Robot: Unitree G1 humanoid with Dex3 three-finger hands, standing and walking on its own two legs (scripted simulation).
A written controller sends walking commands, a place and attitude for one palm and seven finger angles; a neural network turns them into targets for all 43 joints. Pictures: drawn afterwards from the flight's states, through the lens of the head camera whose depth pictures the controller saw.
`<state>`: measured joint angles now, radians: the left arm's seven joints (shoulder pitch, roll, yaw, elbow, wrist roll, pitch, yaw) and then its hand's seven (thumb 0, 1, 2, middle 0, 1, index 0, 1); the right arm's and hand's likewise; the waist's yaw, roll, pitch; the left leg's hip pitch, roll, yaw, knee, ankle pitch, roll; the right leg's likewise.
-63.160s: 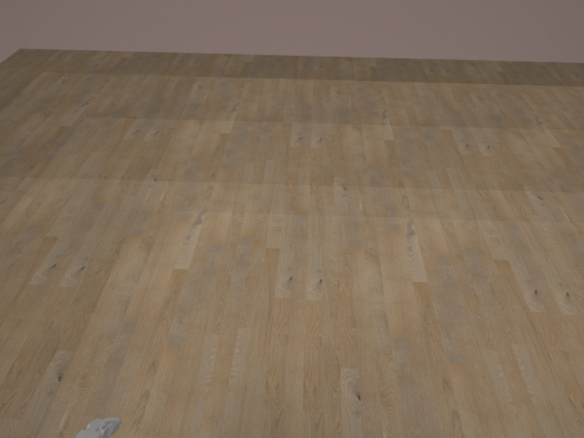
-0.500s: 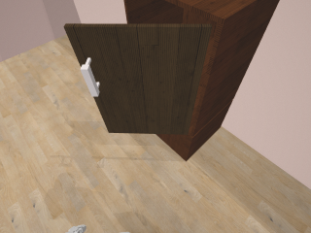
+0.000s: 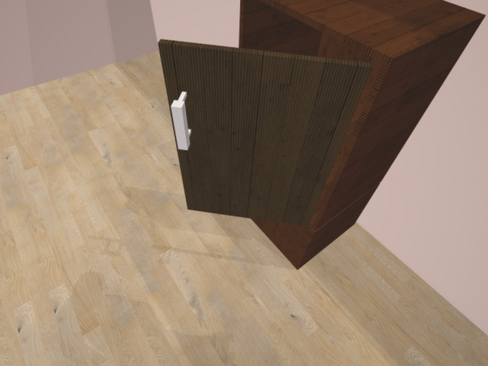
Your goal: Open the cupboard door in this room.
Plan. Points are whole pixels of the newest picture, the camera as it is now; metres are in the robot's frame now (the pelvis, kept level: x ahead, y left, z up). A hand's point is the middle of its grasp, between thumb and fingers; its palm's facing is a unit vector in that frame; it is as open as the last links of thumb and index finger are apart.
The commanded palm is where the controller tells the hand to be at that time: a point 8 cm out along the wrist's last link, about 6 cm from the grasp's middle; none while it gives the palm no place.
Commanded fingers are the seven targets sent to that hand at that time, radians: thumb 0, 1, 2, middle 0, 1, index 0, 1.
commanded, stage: come to a stop and stand still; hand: left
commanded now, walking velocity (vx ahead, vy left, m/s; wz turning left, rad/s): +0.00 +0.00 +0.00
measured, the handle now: (183, 121) +0.61 +0.22 +0.02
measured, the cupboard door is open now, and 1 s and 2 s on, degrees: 44 44 44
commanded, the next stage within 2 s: look again from close up in 0.30 s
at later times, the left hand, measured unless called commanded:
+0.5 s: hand out of the picture +0.03 +0.18 -0.17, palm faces -0.02 -0.98 -0.21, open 7.3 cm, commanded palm none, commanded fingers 0.00 0.90 0.90 -0.20 -0.30 -0.20 -0.30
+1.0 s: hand out of the picture +0.03 +0.16 -0.17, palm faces +0.00 -0.98 -0.22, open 7.3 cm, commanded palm none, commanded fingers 0.00 0.90 0.90 -0.20 -0.30 -0.20 -0.30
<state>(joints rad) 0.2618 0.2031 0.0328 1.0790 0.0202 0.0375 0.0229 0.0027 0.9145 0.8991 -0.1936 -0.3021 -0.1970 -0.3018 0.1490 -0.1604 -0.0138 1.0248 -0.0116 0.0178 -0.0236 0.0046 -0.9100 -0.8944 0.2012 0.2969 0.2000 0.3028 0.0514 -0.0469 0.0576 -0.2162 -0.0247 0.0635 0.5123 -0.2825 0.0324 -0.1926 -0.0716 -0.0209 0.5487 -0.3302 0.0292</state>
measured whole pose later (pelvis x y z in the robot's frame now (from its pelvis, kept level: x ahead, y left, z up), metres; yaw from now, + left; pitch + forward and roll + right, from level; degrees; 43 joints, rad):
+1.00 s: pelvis +0.01 -0.02 +0.00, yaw -1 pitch -1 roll +1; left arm 0.26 0.17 -0.01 1.08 0.02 -0.01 0.03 0.00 0.91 0.90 -0.20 -0.30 -0.20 -0.30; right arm 0.24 -0.19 0.00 1.08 -0.01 -0.02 -0.02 0.01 -0.92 -0.89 0.20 0.30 0.20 0.30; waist 0.01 0.00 0.03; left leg -0.19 0.01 0.06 0.49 -0.28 0.00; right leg -0.17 -0.04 -0.02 0.51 -0.33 0.01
